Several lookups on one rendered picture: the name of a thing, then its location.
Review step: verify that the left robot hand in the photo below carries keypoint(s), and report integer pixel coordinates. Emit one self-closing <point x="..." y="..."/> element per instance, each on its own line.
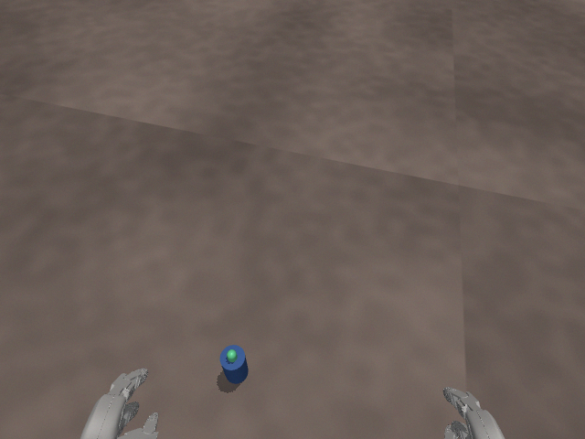
<point x="110" y="413"/>

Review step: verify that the right robot hand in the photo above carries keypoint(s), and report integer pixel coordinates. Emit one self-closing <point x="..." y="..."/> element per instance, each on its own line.
<point x="480" y="424"/>

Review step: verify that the bottle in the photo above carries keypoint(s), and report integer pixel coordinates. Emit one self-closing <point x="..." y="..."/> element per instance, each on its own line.
<point x="234" y="364"/>

